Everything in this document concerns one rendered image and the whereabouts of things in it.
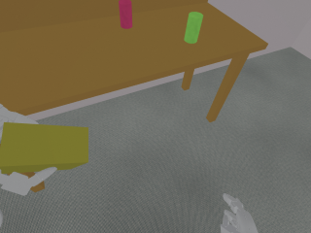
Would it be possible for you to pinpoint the table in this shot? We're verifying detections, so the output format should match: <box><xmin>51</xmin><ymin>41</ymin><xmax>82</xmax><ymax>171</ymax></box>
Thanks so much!
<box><xmin>0</xmin><ymin>0</ymin><xmax>268</xmax><ymax>192</ymax></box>

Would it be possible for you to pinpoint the robot right hand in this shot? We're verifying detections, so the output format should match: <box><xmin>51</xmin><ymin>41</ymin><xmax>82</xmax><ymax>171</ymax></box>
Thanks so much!
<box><xmin>220</xmin><ymin>193</ymin><xmax>259</xmax><ymax>233</ymax></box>

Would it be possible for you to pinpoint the robot left hand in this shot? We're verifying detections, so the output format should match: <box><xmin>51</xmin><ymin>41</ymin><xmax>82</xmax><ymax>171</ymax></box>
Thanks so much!
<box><xmin>0</xmin><ymin>104</ymin><xmax>57</xmax><ymax>196</ymax></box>

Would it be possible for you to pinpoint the sponge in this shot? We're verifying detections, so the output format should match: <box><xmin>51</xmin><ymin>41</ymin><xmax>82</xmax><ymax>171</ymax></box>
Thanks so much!
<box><xmin>0</xmin><ymin>122</ymin><xmax>88</xmax><ymax>174</ymax></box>

